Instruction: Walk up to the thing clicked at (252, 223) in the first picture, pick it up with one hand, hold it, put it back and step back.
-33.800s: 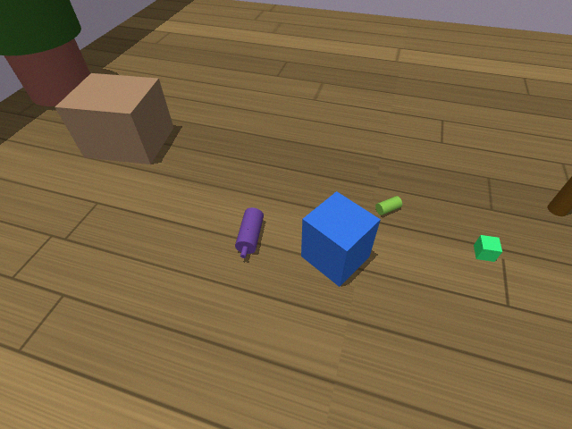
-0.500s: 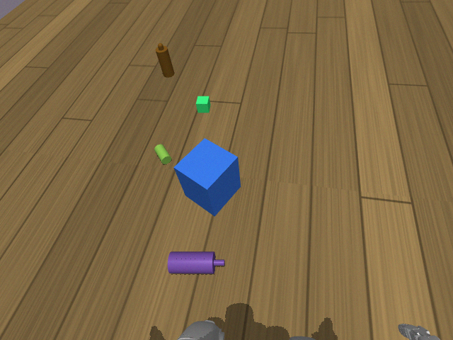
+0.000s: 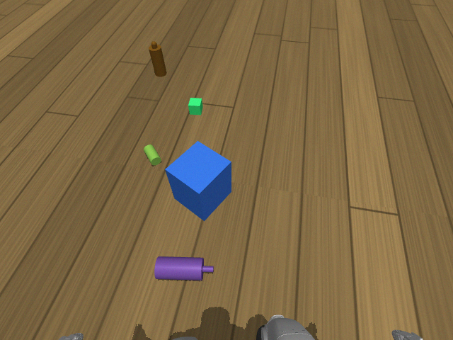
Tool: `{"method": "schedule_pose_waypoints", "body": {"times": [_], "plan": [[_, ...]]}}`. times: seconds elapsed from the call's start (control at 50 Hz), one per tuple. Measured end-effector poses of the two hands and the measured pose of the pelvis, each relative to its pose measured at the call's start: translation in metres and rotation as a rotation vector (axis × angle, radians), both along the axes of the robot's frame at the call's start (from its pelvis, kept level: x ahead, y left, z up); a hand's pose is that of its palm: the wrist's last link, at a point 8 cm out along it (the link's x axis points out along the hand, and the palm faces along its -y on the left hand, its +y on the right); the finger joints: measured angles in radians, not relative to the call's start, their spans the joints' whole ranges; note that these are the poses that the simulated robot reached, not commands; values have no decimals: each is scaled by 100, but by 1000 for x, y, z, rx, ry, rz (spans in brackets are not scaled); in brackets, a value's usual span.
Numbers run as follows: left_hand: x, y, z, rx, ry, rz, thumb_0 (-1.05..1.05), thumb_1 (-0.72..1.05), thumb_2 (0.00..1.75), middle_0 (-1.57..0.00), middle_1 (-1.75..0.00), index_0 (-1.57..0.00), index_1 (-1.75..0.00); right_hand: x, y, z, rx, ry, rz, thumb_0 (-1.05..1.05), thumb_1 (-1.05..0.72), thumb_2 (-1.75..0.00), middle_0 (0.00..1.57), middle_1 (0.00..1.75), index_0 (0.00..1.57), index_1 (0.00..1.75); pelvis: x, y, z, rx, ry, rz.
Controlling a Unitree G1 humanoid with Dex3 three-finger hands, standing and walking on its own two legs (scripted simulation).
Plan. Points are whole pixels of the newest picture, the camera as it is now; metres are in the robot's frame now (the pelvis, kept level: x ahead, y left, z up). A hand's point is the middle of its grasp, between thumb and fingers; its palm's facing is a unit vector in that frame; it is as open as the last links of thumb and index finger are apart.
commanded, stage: walk up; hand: left
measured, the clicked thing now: (185, 268) +0.45 +0.19 -0.70
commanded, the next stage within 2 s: none
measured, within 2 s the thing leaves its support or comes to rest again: neither
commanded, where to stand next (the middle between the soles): +0.07 +0.01 m, yaw -3 degrees
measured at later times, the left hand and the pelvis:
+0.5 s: hand out of the picture -0.01 +0.29 -0.13, palm faces -0.08 -0.91 -0.40, open 7.4 cm; pelvis -0.05 +0.00 +0.02, yaw -2 degrees
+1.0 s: hand out of the picture +0.08 +0.25 -0.13, palm faces -0.03 -0.90 -0.43, open 7.4 cm; pelvis -0.03 -0.01 +0.00, yaw -1 degrees
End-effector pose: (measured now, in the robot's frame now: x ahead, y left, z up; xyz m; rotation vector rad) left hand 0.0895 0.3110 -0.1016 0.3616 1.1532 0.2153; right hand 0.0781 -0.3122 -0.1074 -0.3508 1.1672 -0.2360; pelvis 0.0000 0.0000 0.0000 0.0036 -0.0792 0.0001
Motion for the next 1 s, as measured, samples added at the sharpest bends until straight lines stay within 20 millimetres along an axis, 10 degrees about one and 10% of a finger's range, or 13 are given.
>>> {"method": "schedule_pose_waypoints", "body": {"times": [0.1,0.22,0.46,0.58,0.82,1.0], "plan": [[15,-19,6,-11,-65,-52,1,90,90,-20,-30,-20,-30,10,1,-4,10,-27,24,1,-90,-90,20,30,21,30,-23,-2,1,26,15,9],[13,-16,6,-17,-150,-64,1,90,90,-20,-30,-20,-30,-25,6,-5,-8,-1,68,0,-90,-90,20,30,21,30,-46,5,-5,15,31,34],[-90,17,11,3,87,2,1,90,90,-20,-30,-20,-30,-109,2,20,6,71,-15,1,-90,-90,20,30,21,30,-54,4,17,-1,26,-21],[-91,9,26,52,132,-36,1,90,90,-20,-30,-20,-30,-120,-27,20,17,68,-50,1,-90,-90,20,30,21,30,-42,-16,18,4,31,-47],[-61,-21,55,116,-7,-26,1,90,90,-20,-30,-20,-30,-55,-42,3,70,22,-40,1,-90,-90,20,30,20,30,-18,-30,24,6,-5,-40],[-14,-17,17,48,-50,-40,1,90,90,-20,-30,-20,-30,-32,-6,-7,44,41,14,0,-90,-90,20,30,21,30,-27,-12,5,6,23,-18]]}}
